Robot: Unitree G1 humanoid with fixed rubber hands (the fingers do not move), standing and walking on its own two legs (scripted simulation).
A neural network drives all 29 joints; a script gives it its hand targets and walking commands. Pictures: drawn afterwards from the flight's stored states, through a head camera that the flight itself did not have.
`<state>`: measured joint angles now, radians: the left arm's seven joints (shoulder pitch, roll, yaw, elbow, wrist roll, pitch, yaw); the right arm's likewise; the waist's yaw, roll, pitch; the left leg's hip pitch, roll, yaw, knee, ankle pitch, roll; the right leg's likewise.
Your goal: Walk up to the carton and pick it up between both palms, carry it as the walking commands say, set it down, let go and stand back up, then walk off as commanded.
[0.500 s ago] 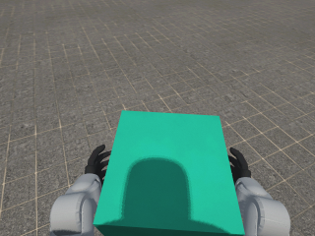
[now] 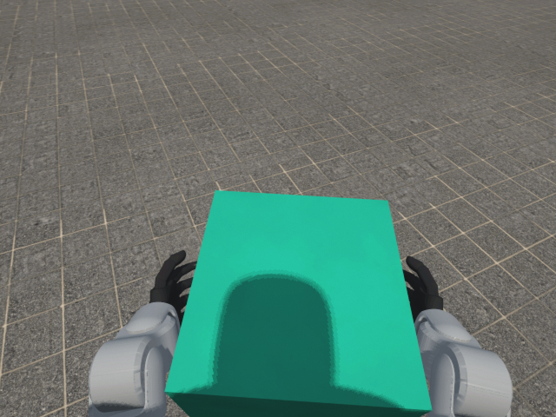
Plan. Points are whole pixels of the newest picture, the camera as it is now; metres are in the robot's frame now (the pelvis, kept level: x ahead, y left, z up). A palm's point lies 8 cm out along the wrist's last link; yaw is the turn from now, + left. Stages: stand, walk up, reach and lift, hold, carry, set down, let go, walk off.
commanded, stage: carry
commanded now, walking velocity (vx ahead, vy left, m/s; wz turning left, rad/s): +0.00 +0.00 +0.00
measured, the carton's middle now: (292, 326) +0.25 +0.00 +0.02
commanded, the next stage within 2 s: none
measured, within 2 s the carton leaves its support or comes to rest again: neither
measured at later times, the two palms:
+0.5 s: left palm (169, 301) +0.24 +0.16 +0.08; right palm (418, 308) +0.25 -0.16 +0.09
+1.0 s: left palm (172, 296) +0.26 +0.16 +0.08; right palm (414, 303) +0.26 -0.16 +0.08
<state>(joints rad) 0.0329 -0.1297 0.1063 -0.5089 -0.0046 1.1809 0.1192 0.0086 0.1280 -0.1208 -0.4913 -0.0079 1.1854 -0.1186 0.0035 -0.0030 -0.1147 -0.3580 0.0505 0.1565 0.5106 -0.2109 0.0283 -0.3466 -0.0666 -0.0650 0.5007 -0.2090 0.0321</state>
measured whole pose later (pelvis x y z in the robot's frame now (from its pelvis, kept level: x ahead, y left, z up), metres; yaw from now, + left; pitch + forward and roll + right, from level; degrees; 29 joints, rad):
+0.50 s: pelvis +0.01 +0.00 +0.00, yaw +0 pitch +3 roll +0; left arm 0.03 -0.13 0.11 -0.49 0.00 1.17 0.12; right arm 0.00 0.13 -0.12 -0.47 -0.01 1.18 -0.12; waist 0.00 0.00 -0.12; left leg -0.35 0.05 0.16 0.52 -0.24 0.03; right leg -0.33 -0.07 -0.06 0.51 -0.23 0.04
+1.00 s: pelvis +0.02 +0.00 +0.00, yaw +0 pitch +4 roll +0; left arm 0.01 -0.13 0.12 -0.41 0.00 1.12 0.11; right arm -0.01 0.13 -0.13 -0.40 -0.01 1.12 -0.11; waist 0.01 0.00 -0.12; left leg -0.34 0.05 0.15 0.52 -0.24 0.03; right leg -0.33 -0.07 -0.06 0.51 -0.24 0.04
